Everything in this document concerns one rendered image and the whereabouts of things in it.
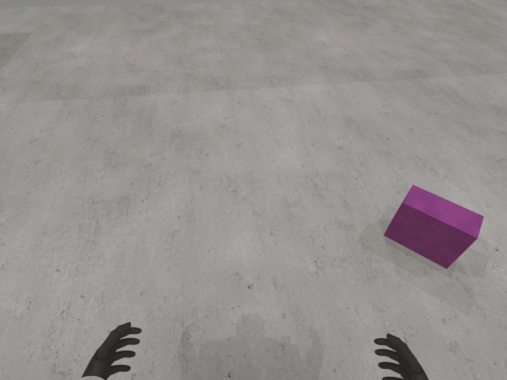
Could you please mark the carton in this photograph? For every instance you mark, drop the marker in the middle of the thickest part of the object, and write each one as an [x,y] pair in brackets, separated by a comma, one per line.
[434,227]

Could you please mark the left robot hand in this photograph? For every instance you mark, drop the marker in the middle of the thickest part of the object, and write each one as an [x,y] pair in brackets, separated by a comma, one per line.
[106,354]

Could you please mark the right robot hand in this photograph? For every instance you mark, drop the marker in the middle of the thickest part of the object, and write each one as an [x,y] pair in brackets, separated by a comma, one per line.
[409,368]

